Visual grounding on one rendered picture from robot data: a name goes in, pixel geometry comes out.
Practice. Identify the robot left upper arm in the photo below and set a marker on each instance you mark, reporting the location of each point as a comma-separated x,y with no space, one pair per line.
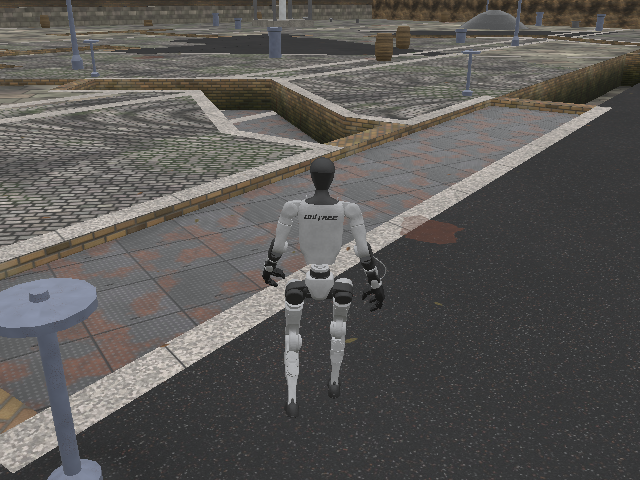
290,210

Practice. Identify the left robot forearm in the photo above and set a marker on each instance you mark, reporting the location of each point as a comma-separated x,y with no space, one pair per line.
272,258

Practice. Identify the robot right upper arm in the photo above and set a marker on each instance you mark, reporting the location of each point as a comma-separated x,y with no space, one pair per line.
353,212

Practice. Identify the robot left hand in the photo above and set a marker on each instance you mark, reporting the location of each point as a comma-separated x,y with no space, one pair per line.
276,272

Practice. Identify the robot right thigh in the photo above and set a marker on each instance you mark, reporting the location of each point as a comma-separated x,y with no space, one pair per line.
342,297

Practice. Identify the robot right hand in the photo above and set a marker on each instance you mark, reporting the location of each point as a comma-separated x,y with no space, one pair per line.
379,296

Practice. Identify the robot torso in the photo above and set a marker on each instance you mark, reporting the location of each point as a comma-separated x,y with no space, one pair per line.
320,238

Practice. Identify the right robot forearm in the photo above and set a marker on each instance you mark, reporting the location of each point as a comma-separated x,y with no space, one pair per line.
370,269

